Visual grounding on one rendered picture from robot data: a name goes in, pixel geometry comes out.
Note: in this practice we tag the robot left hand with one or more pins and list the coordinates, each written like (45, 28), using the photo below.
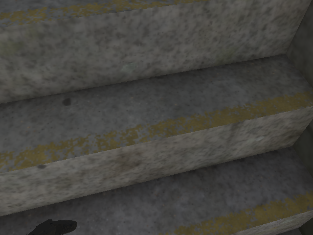
(57, 227)

